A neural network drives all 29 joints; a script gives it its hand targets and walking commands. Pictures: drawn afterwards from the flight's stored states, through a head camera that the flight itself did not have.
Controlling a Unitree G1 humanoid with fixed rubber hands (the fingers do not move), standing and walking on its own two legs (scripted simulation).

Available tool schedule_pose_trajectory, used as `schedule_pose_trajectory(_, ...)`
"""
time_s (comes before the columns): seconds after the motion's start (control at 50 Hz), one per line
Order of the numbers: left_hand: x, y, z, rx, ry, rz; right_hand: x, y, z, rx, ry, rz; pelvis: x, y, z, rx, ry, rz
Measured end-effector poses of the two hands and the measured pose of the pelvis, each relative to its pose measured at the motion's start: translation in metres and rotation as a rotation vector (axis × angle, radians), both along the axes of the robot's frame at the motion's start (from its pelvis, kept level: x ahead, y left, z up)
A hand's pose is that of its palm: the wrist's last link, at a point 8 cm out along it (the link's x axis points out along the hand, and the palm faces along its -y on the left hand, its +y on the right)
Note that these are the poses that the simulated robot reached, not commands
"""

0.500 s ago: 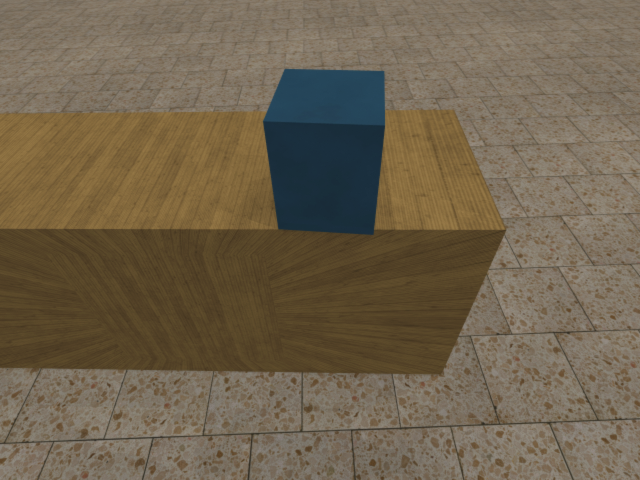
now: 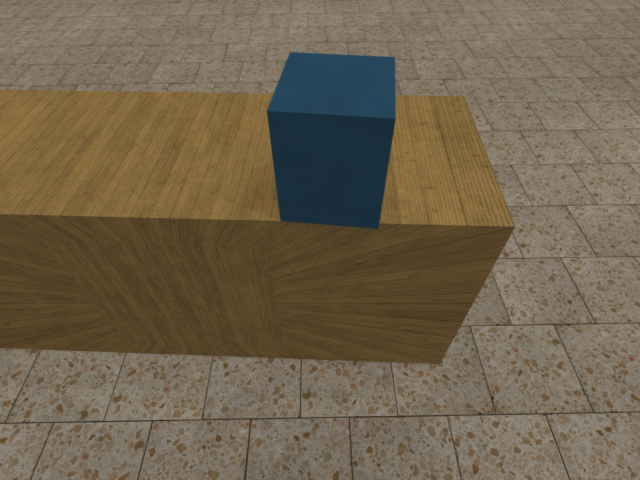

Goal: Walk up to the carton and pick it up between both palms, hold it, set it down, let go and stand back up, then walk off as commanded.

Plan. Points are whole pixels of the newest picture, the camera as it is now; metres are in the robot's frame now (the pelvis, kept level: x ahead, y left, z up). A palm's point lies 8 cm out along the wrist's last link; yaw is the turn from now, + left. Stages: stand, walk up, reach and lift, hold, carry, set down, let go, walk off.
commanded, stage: stand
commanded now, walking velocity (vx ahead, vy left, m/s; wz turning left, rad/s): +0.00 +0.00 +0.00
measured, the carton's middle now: (335, 142) +0.71 -0.02 +0.02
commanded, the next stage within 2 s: none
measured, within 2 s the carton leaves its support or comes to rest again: neither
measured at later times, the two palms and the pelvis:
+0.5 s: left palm out of the picture +0.07 +0.30 -0.12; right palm out of the picture +0.10 -0.30 -0.12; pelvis +0.01 +0.00 +0.00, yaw +1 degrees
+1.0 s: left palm out of the picture +0.07 +0.30 -0.12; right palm out of the picture +0.09 -0.30 -0.12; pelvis +0.01 +0.00 +0.00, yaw +1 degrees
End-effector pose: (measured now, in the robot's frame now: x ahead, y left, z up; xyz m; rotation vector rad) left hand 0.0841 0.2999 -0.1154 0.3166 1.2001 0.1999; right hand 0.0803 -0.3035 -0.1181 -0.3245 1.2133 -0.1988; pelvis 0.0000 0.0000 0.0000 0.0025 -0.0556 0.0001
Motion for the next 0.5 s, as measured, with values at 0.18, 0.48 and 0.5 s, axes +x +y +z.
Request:
schedule_pose_trajectory(0.18,-0.019,0.005,-0.002,0.007,0.052,0.028,0.011,0.002,0.001,-0.004,0.007,0.022,0.003,0.001,0.001,-0.002,0.004,0.006)
schedule_pose_trajectory(0.48,-0.019,0.003,-0.002,0.001,0.052,0.037,0.019,0.005,0.001,-0.004,0.009,0.035,0.007,0.003,0.002,-0.003,0.005,0.018)
schedule_pose_trajectory(0.5,-0.018,0.003,-0.002,0.001,0.049,0.036,0.019,0.005,0.001,-0.004,0.008,0.035,0.007,0.003,0.002,-0.002,0.005,0.019)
